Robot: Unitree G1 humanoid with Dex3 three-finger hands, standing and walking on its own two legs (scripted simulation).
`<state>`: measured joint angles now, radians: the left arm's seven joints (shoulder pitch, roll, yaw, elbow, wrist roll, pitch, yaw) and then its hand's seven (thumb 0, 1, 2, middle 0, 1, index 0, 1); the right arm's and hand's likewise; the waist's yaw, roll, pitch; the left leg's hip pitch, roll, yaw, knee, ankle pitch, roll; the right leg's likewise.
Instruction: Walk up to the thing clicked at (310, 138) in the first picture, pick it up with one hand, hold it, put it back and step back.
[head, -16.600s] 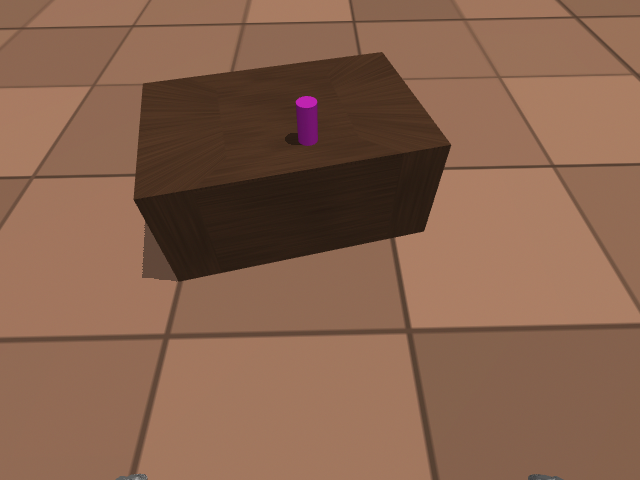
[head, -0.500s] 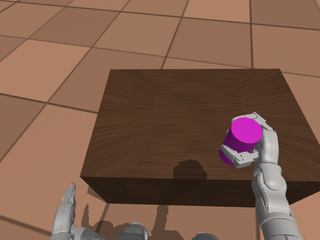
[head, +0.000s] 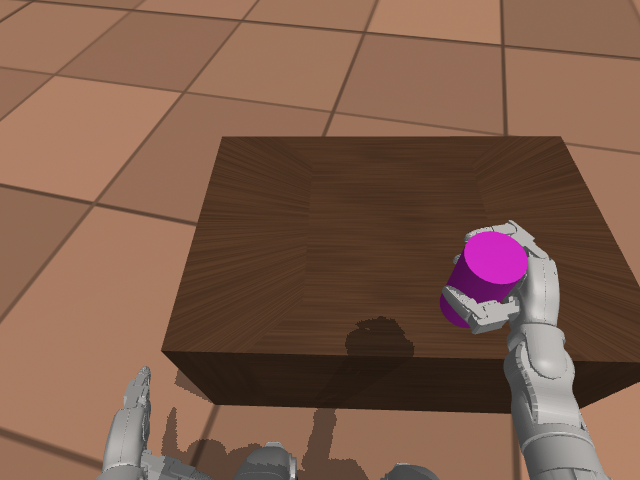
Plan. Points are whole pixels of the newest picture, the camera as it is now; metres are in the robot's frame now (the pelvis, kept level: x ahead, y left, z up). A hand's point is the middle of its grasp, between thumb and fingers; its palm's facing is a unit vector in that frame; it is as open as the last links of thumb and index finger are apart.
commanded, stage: hold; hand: right
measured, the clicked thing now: (477, 284) +0.33 -0.17 +0.04
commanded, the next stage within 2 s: crouch in 0.68 s
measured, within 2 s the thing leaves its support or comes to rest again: neither
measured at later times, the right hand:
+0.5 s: hand (480, 275) +0.34 -0.17 +0.05, palm faces +0.15 +0.99 -0.01, open 9.5 cm
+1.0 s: hand (476, 273) +0.35 -0.17 +0.05, palm faces +0.16 +0.99 +0.00, open 9.5 cm
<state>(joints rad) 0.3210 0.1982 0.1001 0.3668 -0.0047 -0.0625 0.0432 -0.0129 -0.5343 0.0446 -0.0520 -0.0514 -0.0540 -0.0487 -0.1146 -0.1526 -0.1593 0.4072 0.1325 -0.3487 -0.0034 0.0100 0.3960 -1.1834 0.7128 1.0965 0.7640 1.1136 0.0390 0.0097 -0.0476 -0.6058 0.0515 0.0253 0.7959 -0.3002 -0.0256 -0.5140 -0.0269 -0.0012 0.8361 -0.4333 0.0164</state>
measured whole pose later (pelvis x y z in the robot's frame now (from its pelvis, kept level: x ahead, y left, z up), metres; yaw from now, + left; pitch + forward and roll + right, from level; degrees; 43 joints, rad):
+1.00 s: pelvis +0.01 +0.00 +0.00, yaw +0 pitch +8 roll +0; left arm 0.32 0.20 0.10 0.33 0.00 -0.05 0.04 -0.01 -0.52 0.04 -0.05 -0.05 -0.06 -0.04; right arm -0.15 -0.16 -0.18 0.46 0.13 -0.37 -0.01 0.01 0.39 -1.18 0.72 1.09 0.77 1.11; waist 0.05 0.01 -0.06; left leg -0.63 0.05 0.03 0.81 -0.31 -0.02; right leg -0.54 -0.03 0.00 0.84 -0.44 0.02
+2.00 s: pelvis -0.02 -0.01 -0.09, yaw +1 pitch +25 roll +3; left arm 0.44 0.26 0.08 -0.13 0.08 -0.06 -0.04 -0.01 -0.52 0.05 -0.05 -0.05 -0.06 -0.04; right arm -0.69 -0.41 -0.49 1.06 0.00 -0.54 0.01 0.01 0.39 -1.18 0.73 1.07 0.78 1.09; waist 0.25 0.03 -0.13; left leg -1.24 0.04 0.03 1.23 -0.42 -0.03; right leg -1.17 -0.05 0.03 1.34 -0.61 0.01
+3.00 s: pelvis -0.03 +0.00 -0.14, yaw +2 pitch +31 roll +4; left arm 0.46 0.29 0.08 -0.32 0.10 -0.10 -0.05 -0.01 -0.53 0.05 -0.06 -0.05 -0.06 -0.05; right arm -0.77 -0.56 -0.58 1.17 -0.04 -0.59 0.05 0.01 0.40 -1.18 0.73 1.07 0.78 1.09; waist 0.35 0.04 -0.14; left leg -1.50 0.03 0.06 1.42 -0.45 -0.02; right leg -1.44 -0.06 0.08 1.56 -0.66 0.02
